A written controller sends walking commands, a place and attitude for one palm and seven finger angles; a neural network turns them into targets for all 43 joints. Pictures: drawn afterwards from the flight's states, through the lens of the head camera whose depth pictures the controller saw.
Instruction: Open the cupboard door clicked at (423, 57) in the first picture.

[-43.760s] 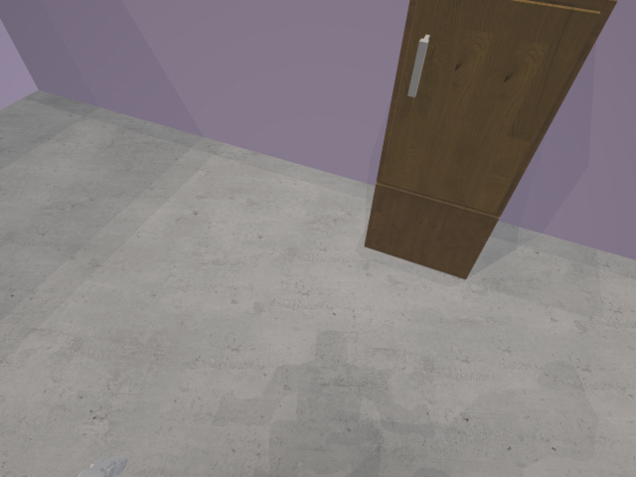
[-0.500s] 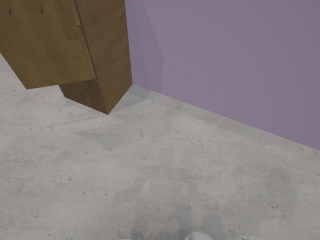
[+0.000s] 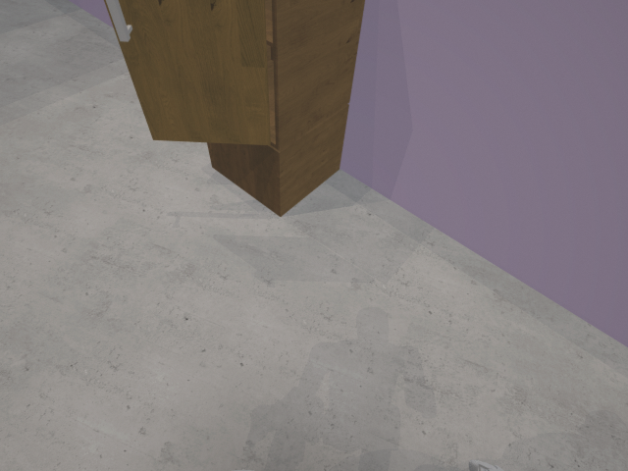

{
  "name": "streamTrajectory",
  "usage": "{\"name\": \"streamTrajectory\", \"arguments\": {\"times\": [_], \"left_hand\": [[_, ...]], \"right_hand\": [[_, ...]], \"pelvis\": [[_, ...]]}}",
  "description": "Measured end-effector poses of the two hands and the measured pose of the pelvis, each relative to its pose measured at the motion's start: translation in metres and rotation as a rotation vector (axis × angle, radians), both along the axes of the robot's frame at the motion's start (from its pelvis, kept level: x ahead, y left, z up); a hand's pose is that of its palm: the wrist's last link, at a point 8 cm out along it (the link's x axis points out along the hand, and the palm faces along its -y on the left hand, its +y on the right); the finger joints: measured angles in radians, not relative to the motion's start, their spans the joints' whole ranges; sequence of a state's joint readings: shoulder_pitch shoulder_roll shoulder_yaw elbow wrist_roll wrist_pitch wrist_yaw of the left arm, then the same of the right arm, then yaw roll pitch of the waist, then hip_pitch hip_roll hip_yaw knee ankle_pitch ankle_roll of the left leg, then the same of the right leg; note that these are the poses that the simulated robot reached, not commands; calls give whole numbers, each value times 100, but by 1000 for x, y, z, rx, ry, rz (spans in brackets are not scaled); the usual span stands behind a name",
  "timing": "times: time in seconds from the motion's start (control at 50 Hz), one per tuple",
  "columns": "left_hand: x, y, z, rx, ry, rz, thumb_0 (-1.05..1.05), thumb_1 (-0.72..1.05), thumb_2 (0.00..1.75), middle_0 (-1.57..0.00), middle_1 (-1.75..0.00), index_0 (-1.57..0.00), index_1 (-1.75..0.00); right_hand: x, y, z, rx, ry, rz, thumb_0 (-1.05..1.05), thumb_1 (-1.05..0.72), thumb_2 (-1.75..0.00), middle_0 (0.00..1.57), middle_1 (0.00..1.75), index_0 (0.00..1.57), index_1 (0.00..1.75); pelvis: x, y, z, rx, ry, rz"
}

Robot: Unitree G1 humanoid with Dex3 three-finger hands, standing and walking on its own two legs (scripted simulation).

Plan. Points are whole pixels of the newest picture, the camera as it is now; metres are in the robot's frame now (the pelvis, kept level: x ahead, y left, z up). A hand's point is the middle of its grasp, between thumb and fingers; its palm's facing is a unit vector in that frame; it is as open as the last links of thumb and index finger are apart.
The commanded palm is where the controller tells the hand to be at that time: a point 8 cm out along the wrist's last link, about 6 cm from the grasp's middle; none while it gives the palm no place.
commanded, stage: take the last steps up to it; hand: left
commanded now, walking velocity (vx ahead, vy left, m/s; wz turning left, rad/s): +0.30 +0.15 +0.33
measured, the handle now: (117, 5) +1.03 +0.55 +0.05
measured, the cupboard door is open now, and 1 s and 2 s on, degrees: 41 41 41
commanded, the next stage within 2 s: come to a stop and stand still in 1.46 s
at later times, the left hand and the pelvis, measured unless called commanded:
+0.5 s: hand out of the picture +0.05 +0.19 -0.15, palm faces +0.19 -0.96 -0.20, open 7.4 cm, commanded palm none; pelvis +0.07 +0.01 +0.02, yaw +8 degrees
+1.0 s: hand (127, 330) +0.32 +0.32 -0.14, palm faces +0.18 -0.96 -0.22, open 7.4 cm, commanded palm none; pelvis +0.24 +0.12 +0.01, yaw +9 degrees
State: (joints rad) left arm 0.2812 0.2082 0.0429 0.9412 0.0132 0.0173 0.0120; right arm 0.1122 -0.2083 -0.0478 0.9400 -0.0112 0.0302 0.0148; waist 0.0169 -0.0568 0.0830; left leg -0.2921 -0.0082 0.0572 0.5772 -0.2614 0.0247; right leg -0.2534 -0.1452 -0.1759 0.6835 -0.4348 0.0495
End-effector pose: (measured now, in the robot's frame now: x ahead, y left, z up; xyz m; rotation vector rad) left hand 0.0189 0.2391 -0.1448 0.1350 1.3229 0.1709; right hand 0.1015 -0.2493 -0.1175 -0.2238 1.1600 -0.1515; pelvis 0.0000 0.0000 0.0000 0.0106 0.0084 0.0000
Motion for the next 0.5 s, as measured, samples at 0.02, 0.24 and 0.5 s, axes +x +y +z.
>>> {"name": "streamTrajectory", "arguments": {"times": [0.02, 0.24, 0.5], "left_hand": [[-4, 4, -2, 2, 18, 10, 1, 91, 90, -21, -30, -20, -30], [29, 13, 24, 24, -73, 35, 1, 91, 90, -20, -30, -19, -30], [13, -4, 29, 6, 20, 156, 1, 90, 90, -20, -30, -20, -30]], "right_hand": [[4, 5, 2, -3, -8, 12, 0, -91, -90, 20, 29, 20, 30], [-13, 19, -3, 42, 57, 42, 0, -91, -90, 20, 30, 21, 30], [40, 16, -4, 56, 151, 75, 1, -91, -90, 20, 29, 20, 30]], "pelvis": [[0, 1, 0, 1, -3, 0], [14, 0, 12, -27, 0, 56], [74, 12, 18, 15, 8, 145]]}}
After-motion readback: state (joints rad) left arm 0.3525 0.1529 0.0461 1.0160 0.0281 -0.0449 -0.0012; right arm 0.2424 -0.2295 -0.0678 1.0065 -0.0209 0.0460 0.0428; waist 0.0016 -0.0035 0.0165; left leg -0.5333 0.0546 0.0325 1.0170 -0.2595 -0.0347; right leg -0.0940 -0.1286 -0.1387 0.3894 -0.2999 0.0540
